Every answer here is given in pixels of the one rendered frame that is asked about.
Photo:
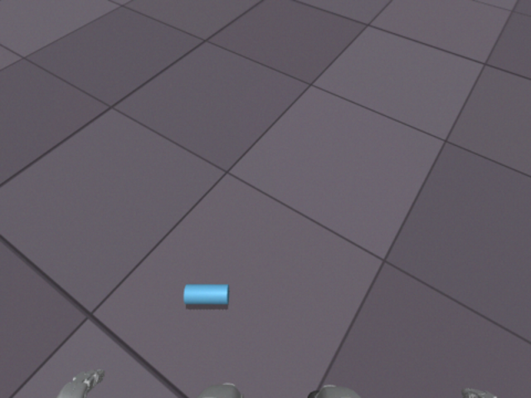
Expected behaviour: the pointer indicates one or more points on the can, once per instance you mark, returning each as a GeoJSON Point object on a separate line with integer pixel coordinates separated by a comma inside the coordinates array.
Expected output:
{"type": "Point", "coordinates": [206, 294]}

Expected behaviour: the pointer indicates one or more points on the left robot hand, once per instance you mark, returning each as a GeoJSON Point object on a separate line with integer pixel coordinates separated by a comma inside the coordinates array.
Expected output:
{"type": "Point", "coordinates": [82, 384]}

